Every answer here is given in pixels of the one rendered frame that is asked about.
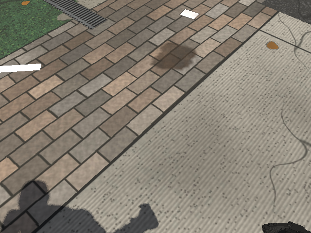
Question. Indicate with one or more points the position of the robot right hand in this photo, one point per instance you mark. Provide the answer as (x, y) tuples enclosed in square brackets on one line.
[(282, 227)]

